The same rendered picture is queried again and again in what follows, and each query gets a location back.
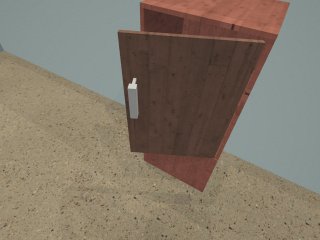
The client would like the cupboard door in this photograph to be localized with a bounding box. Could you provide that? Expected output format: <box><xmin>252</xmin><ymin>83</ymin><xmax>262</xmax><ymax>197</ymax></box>
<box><xmin>117</xmin><ymin>29</ymin><xmax>265</xmax><ymax>158</ymax></box>

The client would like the handle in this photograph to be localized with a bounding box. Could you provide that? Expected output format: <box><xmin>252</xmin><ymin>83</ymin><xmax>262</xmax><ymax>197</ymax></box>
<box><xmin>127</xmin><ymin>78</ymin><xmax>139</xmax><ymax>119</ymax></box>

